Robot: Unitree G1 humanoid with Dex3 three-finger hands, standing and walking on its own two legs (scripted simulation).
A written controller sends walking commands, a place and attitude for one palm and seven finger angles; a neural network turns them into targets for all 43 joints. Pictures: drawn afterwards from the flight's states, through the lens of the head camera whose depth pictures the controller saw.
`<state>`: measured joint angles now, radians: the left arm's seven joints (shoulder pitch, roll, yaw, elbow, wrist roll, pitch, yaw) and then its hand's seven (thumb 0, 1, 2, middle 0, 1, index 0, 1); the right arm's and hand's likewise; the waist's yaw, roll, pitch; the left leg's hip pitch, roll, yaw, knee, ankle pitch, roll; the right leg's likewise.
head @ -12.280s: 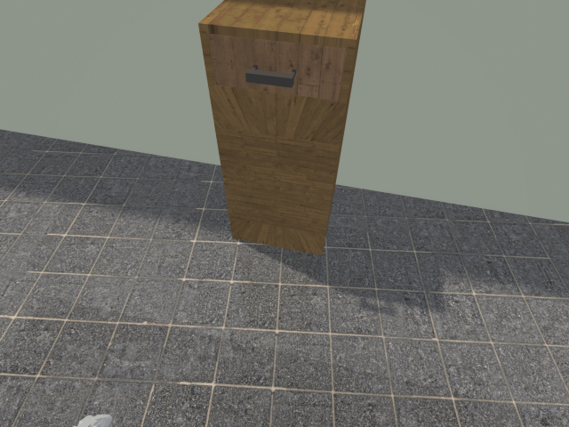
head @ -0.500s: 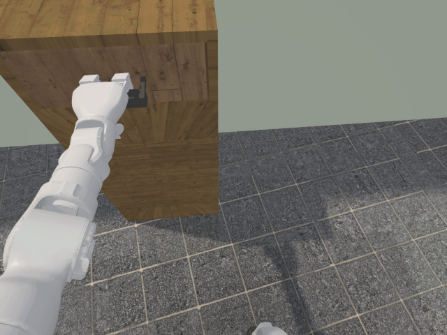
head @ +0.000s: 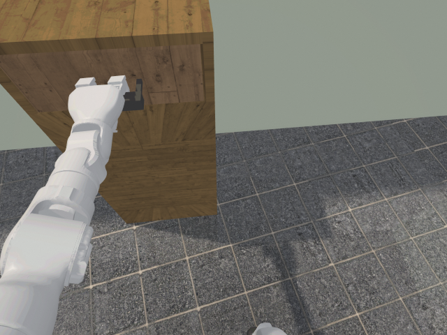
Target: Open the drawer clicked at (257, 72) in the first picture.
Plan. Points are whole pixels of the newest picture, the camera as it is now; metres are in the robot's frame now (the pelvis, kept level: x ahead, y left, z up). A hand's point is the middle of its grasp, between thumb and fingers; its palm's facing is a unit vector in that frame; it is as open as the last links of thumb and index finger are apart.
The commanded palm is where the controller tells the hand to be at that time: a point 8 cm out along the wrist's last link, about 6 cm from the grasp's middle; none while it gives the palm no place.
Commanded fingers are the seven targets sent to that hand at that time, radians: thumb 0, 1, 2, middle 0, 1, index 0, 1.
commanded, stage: pull the drawer open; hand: left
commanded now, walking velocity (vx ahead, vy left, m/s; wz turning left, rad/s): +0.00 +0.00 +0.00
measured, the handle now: (110, 94) +0.57 +0.19 +0.07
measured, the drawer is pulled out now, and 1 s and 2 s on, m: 0.00 0.09 0.30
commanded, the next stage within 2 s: none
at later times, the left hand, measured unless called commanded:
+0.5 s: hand (107, 134) +0.48 +0.19 +0.05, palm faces -0.03 -0.01 -1.00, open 6.1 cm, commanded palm +0.46 +0.18 +0.10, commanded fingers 0.00 0.90 0.90 -0.40 -1.35 -0.40 -1.35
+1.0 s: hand (105, 166) +0.41 +0.18 +0.04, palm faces +0.02 -0.06 -1.00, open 6.1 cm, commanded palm +0.36 +0.19 +0.10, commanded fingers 0.00 0.90 0.90 -0.40 -1.35 -0.40 -1.35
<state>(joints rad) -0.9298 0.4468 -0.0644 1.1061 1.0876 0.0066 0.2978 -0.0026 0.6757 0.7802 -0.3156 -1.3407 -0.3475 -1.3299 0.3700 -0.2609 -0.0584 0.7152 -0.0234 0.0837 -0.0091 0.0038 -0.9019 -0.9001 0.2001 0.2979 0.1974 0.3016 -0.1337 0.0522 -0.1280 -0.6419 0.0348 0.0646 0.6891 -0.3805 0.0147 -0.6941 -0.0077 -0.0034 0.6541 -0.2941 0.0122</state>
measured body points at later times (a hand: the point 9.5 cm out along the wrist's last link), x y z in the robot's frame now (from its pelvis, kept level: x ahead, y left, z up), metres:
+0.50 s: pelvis +0.00 +0.00 +0.00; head +0.09 -0.01 +0.45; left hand +0.48 +0.18 +0.10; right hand +0.07 -0.27 -0.13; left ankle -0.04 +0.11 -0.72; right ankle +0.00 -0.13 -0.72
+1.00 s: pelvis +0.02 +0.00 +0.01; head +0.07 -0.03 +0.46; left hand +0.40 +0.18 +0.10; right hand +0.11 -0.27 -0.13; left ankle -0.04 +0.11 -0.72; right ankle +0.00 -0.13 -0.72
